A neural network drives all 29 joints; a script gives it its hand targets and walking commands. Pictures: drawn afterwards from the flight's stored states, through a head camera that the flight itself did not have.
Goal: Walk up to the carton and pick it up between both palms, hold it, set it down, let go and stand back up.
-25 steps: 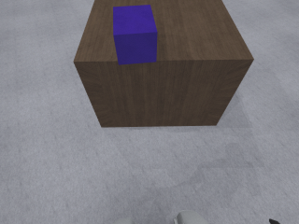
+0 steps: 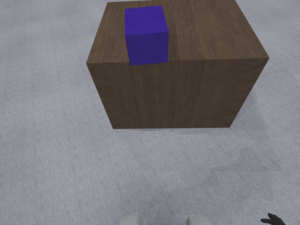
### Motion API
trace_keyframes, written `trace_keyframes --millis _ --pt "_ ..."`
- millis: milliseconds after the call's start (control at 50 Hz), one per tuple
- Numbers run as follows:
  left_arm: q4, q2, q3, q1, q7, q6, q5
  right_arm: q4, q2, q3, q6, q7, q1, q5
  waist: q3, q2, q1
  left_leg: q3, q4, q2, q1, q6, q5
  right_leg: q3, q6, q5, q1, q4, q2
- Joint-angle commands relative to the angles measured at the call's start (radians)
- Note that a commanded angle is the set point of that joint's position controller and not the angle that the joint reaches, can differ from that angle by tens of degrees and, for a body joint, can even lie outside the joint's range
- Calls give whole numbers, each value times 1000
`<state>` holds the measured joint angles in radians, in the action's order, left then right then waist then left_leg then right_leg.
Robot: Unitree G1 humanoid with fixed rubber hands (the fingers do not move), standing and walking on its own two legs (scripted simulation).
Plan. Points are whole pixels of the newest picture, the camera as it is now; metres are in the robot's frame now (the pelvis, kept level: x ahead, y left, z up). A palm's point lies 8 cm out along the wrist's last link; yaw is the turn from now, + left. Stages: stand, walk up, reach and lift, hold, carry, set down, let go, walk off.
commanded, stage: walk up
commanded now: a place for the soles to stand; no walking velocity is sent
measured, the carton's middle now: (146, 35) +0.92 +0.05 -0.03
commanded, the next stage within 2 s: none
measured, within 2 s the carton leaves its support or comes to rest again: neither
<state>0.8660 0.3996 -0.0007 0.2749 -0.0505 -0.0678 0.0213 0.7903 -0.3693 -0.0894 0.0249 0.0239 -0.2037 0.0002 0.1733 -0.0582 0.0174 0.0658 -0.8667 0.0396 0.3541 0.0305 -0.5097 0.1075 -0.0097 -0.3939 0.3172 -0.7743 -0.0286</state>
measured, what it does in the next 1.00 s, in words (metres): steps on the spot: right foot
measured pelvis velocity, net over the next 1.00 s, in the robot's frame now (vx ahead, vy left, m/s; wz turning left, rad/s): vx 0.03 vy -0.06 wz -0.01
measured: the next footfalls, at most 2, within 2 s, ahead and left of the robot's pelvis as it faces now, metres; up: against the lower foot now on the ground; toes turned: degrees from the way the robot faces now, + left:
right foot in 0.76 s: +0.11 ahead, -0.16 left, +0.00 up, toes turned +6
left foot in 1.24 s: +0.10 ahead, +0.08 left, +0.00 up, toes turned +4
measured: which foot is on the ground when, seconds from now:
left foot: down 0.00-0.76, up 0.78-1.00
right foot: down 0.00-0.02, up 0.04-0.74, down 0.76-1.00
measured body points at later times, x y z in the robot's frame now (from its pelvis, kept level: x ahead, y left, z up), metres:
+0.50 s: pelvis +0.01 +0.03 +0.03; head +0.05 +0.06 +0.47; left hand +0.07 +0.34 -0.11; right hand +0.06 -0.30 -0.06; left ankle +0.03 +0.09 -0.70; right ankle +0.00 -0.14 -0.64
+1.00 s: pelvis +0.03 -0.06 +0.01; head +0.06 -0.11 +0.46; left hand +0.08 +0.26 -0.07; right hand +0.10 -0.36 -0.14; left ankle +0.03 +0.07 -0.67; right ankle +0.07 -0.16 -0.70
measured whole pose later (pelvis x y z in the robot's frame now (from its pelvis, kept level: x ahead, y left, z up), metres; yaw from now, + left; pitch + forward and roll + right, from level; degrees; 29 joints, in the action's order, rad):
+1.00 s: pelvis +0.03 -0.06 +0.01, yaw +0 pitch -5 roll +3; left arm 0.90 0.38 0.00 0.28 -0.02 -0.05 0.03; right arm 0.79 -0.37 -0.09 0.04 0.03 -0.25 0.00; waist 0.17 -0.07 0.03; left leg 0.07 -0.91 0.02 0.33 0.05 -0.49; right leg 0.11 0.03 -0.34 0.32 -0.75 -0.04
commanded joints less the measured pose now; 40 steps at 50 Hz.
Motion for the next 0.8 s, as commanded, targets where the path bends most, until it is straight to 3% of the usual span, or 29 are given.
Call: trace_keyframes --millis 0,20,40,60,80,100,120,180,220,240,260,320,340,360,380,400,460,500,520,540,600,620,640,680,700,720,740,760,780 --pt "-104 133 50 -83 -10 -3 -21 20 -334 -110 -81 -27 -263 30 -121 -230 129 -522 601 279 -368 11 162 27 56 -135 444 -356 -111" --pt "-77 200 56 -54 -20 11 -11 -6 -325 -108 -77 -33 -170 30 -122 -55 89 -555 621 352 -333 7 189 29 39 -134 418 -377 -58" --pt "-60 242 71 -20 -15 19 -11 -3 -355 -109 -81 -36 -153 13 -131 -29 70 -556 622 375 -303 -21 198 64 44 -108 389 -405 -37" --pt "-37 255 82 8 -8 24 -16 -16 -329 -101 -82 -35 -122 15 -76 -8 46 -525 632 339 -263 -83 244 79 48 -53 379 -430 -31" --pt "-35 244 77 7 6 26 -15 -11 -292 -98 -89 -39 -105 18 -32 -6 24 -412 607 263 -222 -131 339 90 52 -11 339 -415 -20" --pt "-45 232 86 14 12 30 -13 -18 -270 -93 -95 -41 -106 9 -62 -68 42 -372 607 238 -300 -168 395 73 42 20 331 -403 -26" --pt "-35 210 82 32 16 32 -16 -4 -234 -82 -101 -45 -142 4 -65 -88 32 -280 563 205 -295 -217 632 68 45 35 308 -391 -16" --pt "-12 196 72 96 17 47 -15 -12 -230 -85 -94 -51 -165 -6 -130 -191 33 -149 537 132 -378 -288 857 31 43 61 230 -370 -51" --pt "-29 192 80 58 15 50 -20 -21 -216 -77 -88 -50 -185 5 -140 -197 46 -142 518 110 -428 -224 844 13 32 80 221 -369 -59" --pt "-27 188 77 56 17 54 -19 -33 -225 -86 -90 -52 -196 10 -183 -166 52 -168 510 150 -474 -162 827 -8 31 85 240 -338 -37" --pt "-30 205 81 44 16 51 -12 -54 -234 -91 -82 -54 -198 -2 -189 -203 67 -139 509 135 -499 -207 872 -17 27 85 242 -335 -46" --pt "-19 206 77 52 17 58 -16 -53 -229 -86 -73 -56 -214 0 -211 -100 62 -204 486 187 -540 -107 819 3 16 100 263 -291 -22" --pt "-27 208 84 49 16 61 -15 -54 -240 -97 -73 -54 -213 3 -213 -87 68 -223 489 200 -547 -97 739 16 19 93 271 -296 -19" --pt "-23 201 79 29 17 61 -12 -65 -244 -100 -73 -55 -216 -1 -228 -62 71 -282 502 228 -535 -39 639 11 11 55 265 -276 -18" --pt "-29 205 79 1 18 61 -4 -53 -230 -93 -78 -51 -221 -5 -177 -62 77 -251 520 246 -470 1 624 -8 13 41 274 -286 1" --pt "-22 199 79 22 20 58 -9 -54 -250 -99 -76 -51 -220 -1 -163 -52 68 -292 535 248 -465 -9 556 10 14 43 280 -269 2" --pt "-21 202 82 47 26 56 -6 -55 -225 -85 -82 -42 -166 3 -96 -60 43 -226 569 229 -344 8 529 -10 12 75 252 -255 12" --pt "-5 207 82 25 28 58 -3 -58 -242 -87 -79 -33 -138 4 -73 -24 53 -250 613 236 -283 58 269 -22 3 50 234 -237 32" --pt "-3 214 84 34 33 53 -7 -63 -255 -87 -75 -30 -131 10 -72 -58 57 -256 621 227 -277 64 163 -41 2 48 235 -219 32" --pt "-18 218 81 10 38 48 -2 -58 -265 -94 -73 -25 -134 8 -69 -82 70 -271 616 245 -314 122 145 -52 -8 10 246 -171 47" --pt "-30 222 83 -7 41 26 7 -54 -288 -98 -63 -10 -128 12 -91 -93 71 -256 547 252 -256 207 15 -100 -3 -36 177 -45 69" --pt "-17 231 92 22 45 21 1 -71 -299 -100 -59 -4 -67 14 -98 -125 38 -274 529 291 -208 220 -34 -88 0 -54 101 15 84" --pt "-13 238 90 42 46 11 8 -68 -295 -88 -55 -1 -66 9 -94 -61 30 -255 490 283 -136 222 -11 -106 11 -68 43 75 67" --pt "58 201 95 207 30 -12 -1 -94 -265 -74 -37 8 38 19 -134 -55 -77 -131 282 193 -9 172 157 -124 38 101 -189 254 33" --pt "85 238 105 241 17 -22 5 -86 -207 -54 -29 3 16 21 -175 39 -72 -49 90 109 25 124 177 -52 26 141 -253 290 12" --pt "51 263 114 204 11 -23 12 -84 -150 -38 -23 0 -33 23 -130 190 -51 -2 -67 24 143 75 1 167 66 91 -221 376 99" --pt "25 358 124 138 1 -26 15 -92 -143 -28 -10 -3 -77 13 -102 306 -18 -54 -155 -74 274 20 -103 587 132 -53 -149 502 282" --pt "-1 324 103 35 1 -18 13 -73 -194 -40 4 -9 -82 8 -73 190 7 -132 -182 -33 217 6 -80 637 176 -212 -40 545 315" --pt "-3 372 118 18 -12 -14 6 -58 -228 -56 17 -10 -95 16 -38 189 -2 -172 -199 -6 184 13 -83 627 220 -414 49 577 323"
